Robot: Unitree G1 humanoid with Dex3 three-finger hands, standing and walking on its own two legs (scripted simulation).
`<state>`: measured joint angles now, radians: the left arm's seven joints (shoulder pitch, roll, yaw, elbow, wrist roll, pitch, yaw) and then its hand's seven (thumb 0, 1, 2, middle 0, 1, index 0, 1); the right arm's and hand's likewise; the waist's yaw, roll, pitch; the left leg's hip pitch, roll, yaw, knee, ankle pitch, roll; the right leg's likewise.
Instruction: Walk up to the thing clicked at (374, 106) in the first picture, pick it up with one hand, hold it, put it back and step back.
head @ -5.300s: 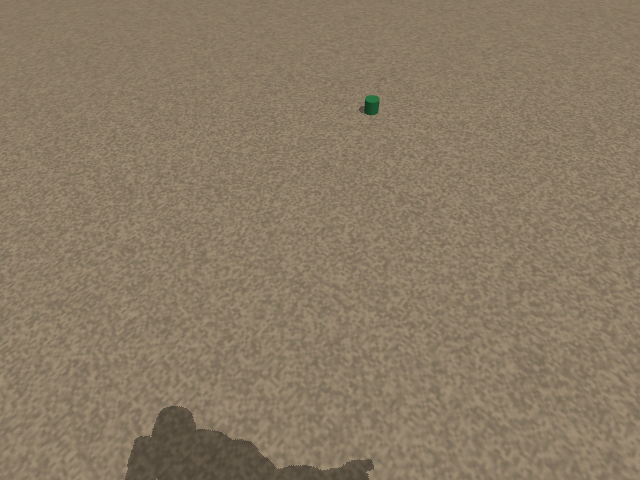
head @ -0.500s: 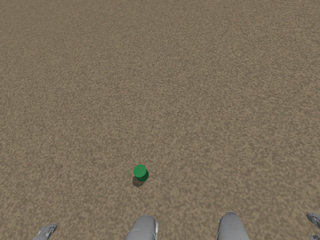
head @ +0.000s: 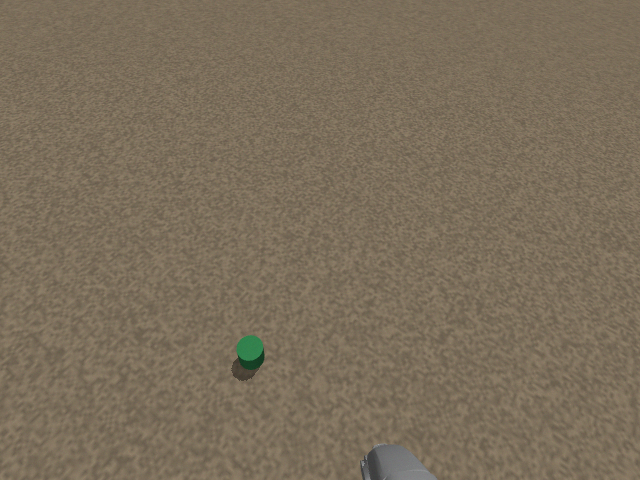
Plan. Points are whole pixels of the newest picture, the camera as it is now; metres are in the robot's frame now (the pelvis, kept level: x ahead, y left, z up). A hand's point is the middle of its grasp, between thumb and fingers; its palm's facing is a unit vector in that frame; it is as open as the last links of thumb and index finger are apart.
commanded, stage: walk up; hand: left
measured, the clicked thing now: (250, 352) +0.54 +0.20 -0.72
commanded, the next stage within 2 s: stand in 1.82 s
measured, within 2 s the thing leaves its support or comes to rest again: neither
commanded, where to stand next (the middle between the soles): +0.15 -0.04 m, yaw +1 degrees
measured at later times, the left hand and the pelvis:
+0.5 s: hand (191, 469) +0.15 +0.18 -0.12, palm faces -0.03 -0.90 -0.43, open 7.4 cm; pelvis +0.05 -0.08 +0.00, yaw -3 degrees
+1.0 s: hand (198, 455) +0.17 +0.19 -0.15, palm faces +0.02 -0.94 -0.33, open 7.4 cm; pelvis +0.07 -0.06 +0.01, yaw +1 degrees
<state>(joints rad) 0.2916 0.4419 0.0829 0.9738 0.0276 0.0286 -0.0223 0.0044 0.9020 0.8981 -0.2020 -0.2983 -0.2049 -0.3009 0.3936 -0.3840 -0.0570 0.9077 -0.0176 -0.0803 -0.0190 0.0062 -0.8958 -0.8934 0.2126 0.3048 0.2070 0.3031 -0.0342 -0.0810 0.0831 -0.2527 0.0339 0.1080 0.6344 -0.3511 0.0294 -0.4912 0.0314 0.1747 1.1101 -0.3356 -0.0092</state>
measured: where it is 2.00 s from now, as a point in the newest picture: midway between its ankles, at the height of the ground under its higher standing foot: outside the picture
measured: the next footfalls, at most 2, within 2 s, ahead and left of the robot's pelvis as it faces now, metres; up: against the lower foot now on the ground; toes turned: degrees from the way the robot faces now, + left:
right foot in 0.28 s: +0.12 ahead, -0.18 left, +0.00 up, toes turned -2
left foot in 0.68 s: +0.14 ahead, +0.06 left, +0.00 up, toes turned -1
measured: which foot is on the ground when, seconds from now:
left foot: down 0.00-0.30, up 0.32-0.66, down 0.68-1.00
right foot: up 0.00-0.26, down 0.28-1.00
